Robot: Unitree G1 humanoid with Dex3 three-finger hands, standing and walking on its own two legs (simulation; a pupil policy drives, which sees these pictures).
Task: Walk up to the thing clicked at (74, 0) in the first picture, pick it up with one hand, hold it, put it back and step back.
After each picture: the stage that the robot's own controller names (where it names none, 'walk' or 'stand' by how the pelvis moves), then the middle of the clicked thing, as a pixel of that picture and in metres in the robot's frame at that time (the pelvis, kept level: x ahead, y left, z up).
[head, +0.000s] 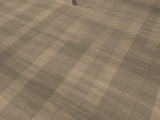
stand; (74, 1) +2.27 +0.08 -0.72
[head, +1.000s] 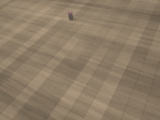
walk; (70, 16) +2.12 +0.23 -0.70
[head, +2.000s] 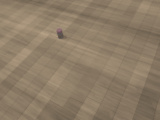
walk; (60, 33) +1.47 +0.33 -0.72
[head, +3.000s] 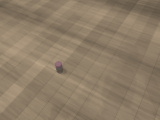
walk; (59, 67) +0.96 +0.27 -0.72
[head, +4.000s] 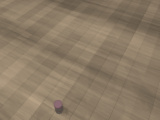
walk; (58, 107) +0.57 +0.18 -0.69
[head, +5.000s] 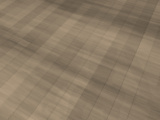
walk; out of the picture +0.35 +0.18 -0.69
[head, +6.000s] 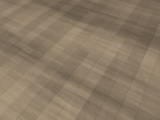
stand; out of the picture +0.30 +0.16 -0.72
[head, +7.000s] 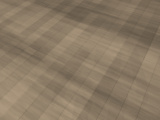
stand; out of the picture +0.31 +0.16 -0.73
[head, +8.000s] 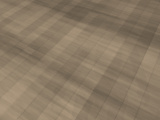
stand; out of the picture +0.31 +0.17 -0.73
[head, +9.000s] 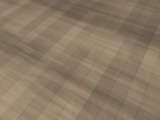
stand; out of the picture +0.29 +0.17 -0.73
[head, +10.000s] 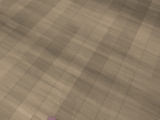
go down; out of the picture +0.32 +0.18 -0.67
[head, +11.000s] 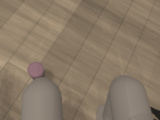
go down; (37, 72) +0.39 +0.19 -0.30
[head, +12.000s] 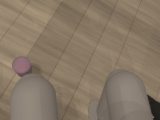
close in; (23, 67) +0.39 +0.21 -0.27
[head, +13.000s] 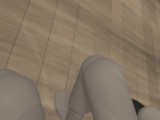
close; out of the picture +0.39 +0.23 -0.22
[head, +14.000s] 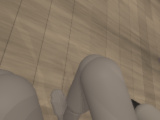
close; out of the picture +0.38 +0.24 -0.22
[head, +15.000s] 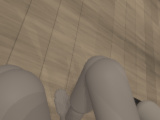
lift; out of the picture +0.34 +0.23 -0.22
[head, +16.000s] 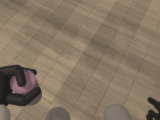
lift; (28, 89) +0.31 +0.18 -0.01
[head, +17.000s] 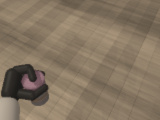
hold; (36, 89) +0.32 +0.17 +0.01
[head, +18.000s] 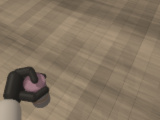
hold; (38, 91) +0.32 +0.17 +0.00
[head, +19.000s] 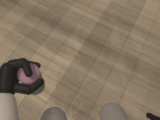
crouch; (32, 80) +0.36 +0.17 -0.07
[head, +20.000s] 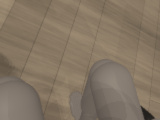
lower; out of the picture +0.39 +0.23 -0.21
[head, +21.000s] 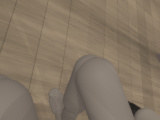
lower; out of the picture +0.40 +0.26 -0.23
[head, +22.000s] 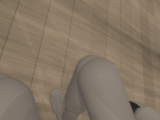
lower; out of the picture +0.40 +0.26 -0.23
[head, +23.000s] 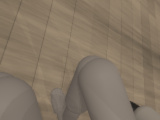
lower; out of the picture +0.39 +0.26 -0.23
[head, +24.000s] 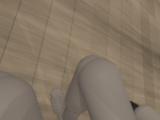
lower; out of the picture +0.39 +0.26 -0.23
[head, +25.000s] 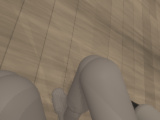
withdraw; out of the picture +0.38 +0.25 -0.23
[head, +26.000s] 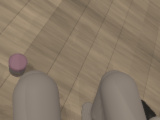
stand; (17, 65) +0.40 +0.22 -0.26
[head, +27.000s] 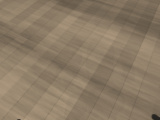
stand; out of the picture +0.33 +0.17 -0.64
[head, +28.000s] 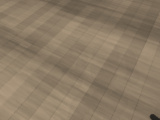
stand; out of the picture +0.34 +0.18 -0.67
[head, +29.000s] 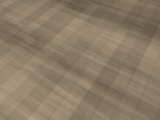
stand; out of the picture +0.34 +0.17 -0.67
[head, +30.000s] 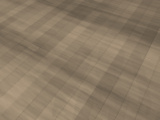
stand; out of the picture +0.36 +0.17 -0.72
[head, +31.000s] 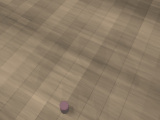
walk; (64, 107) +0.42 +0.11 -0.70
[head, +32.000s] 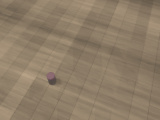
walk; (51, 78) +0.67 +0.24 -0.69
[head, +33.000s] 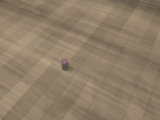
stand; (64, 64) +0.95 +0.18 -0.70
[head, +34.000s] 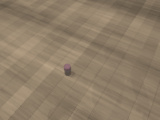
stand; (67, 69) +0.94 +0.16 -0.72
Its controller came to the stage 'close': yes
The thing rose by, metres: 0.71
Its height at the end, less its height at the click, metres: +0.00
